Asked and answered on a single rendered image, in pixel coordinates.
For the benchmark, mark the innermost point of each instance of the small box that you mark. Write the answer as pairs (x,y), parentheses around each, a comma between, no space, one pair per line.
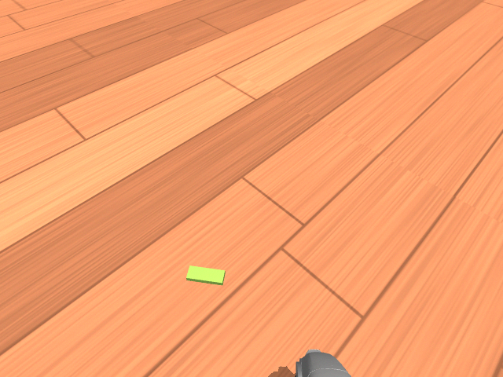
(206,275)

